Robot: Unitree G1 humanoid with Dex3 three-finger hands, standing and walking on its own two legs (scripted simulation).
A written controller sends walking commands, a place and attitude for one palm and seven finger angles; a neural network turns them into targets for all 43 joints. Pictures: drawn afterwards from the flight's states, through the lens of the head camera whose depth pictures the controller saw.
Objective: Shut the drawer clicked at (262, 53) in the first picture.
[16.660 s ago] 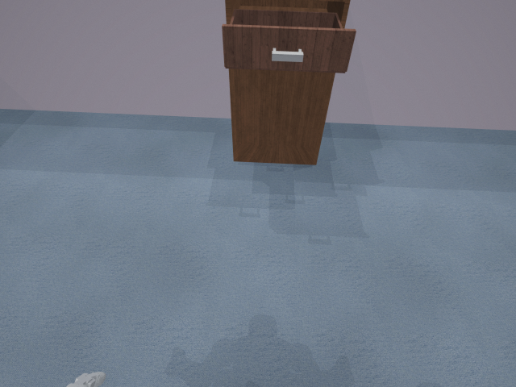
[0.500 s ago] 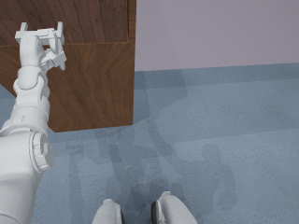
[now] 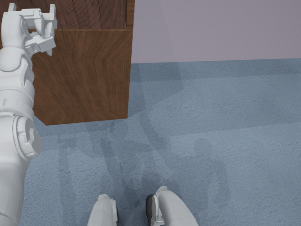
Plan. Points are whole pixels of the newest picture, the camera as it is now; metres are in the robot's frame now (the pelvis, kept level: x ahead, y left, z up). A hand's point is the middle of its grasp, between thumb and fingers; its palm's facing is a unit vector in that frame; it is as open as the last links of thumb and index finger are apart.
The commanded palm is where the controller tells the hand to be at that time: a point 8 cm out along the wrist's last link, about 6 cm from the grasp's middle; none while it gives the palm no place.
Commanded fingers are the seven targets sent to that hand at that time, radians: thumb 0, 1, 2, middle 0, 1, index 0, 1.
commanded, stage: pull the fist back off the drawer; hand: left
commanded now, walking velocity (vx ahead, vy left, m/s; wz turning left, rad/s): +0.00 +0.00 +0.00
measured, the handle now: (32, 14) +0.63 +0.21 +0.09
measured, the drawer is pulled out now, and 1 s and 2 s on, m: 0.00 0.00 0.00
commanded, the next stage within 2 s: draw the hand back to the body in 0.56 s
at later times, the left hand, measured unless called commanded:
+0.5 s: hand (52, 41) +0.55 +0.17 +0.09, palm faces +0.03 -1.00 -0.02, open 3.1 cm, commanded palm +0.52 +0.21 +0.10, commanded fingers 0.00 0.90 0.90 -1.40 -1.60 -1.40 -1.60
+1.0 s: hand (24, 62) +0.46 +0.19 +0.13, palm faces +0.06 -1.00 -0.03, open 3.3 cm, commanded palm +0.42 +0.24 +0.14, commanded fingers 0.00 0.90 0.90 -1.40 -1.60 -1.40 -1.60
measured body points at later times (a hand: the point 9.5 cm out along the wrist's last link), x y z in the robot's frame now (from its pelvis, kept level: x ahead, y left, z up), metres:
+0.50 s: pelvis +0.03 +0.01 +0.01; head +0.15 +0.02 +0.45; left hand +0.54 +0.22 +0.09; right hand +0.00 -0.24 -0.09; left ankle +0.03 +0.10 -0.66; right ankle +0.04 -0.12 -0.66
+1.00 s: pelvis +0.07 +0.00 +0.05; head +0.12 +0.00 +0.49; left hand +0.45 +0.25 +0.14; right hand +0.16 -0.25 -0.06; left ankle +0.03 +0.10 -0.66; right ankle +0.04 -0.12 -0.66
